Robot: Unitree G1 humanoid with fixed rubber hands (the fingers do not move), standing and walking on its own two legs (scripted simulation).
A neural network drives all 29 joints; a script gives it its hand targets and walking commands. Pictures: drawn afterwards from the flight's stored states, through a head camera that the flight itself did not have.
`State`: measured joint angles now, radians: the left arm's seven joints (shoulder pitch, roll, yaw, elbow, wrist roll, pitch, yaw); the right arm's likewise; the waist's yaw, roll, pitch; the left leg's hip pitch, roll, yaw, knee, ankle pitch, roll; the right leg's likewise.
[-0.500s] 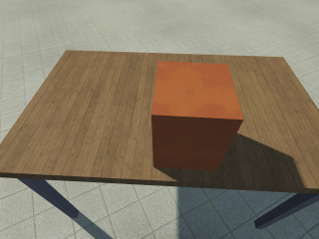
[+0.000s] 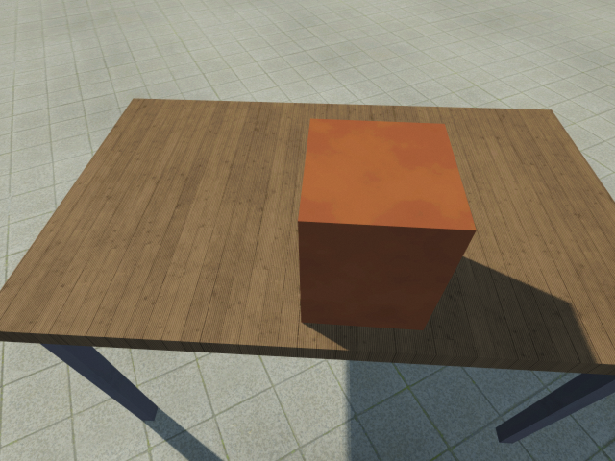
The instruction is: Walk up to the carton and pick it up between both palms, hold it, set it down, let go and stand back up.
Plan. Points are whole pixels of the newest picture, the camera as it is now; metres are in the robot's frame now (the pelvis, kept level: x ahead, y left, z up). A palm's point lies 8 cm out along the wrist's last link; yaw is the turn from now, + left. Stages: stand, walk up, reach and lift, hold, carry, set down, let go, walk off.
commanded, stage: stand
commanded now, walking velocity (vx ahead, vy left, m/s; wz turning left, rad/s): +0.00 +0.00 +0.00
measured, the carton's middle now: (368, 228) +0.44 -0.08 +0.03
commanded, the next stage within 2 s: none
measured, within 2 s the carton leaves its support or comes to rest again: neither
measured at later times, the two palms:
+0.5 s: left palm out of the picture -0.06 +0.20 -0.15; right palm out of the picture -0.04 -0.20 -0.14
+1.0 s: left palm out of the picture -0.05 +0.20 -0.15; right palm out of the picture -0.05 -0.20 -0.14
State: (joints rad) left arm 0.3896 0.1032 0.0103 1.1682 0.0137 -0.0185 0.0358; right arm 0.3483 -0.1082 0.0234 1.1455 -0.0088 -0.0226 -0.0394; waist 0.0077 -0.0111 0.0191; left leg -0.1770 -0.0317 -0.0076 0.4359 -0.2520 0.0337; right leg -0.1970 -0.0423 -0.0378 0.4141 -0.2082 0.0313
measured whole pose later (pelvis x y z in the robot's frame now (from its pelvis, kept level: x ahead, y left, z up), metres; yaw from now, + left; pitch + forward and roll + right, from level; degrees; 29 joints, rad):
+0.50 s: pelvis +0.00 +0.00 +0.00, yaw +0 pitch -1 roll +0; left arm 0.37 0.10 0.01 1.16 0.01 -0.01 0.04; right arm 0.36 -0.11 0.03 1.13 -0.01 -0.03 -0.04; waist 0.01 -0.02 0.03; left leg -0.16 -0.04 0.00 0.42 -0.25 0.04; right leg -0.18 -0.05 -0.03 0.39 -0.20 0.04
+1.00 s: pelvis +0.01 +0.00 +0.00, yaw +0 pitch +0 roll +0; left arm 0.38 0.09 0.01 1.18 0.01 -0.01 0.04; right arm 0.38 -0.11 0.02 1.13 -0.01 -0.03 -0.04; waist -0.01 -0.01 0.03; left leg -0.16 -0.03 0.00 0.42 -0.26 0.04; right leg -0.19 -0.05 -0.03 0.41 -0.22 0.04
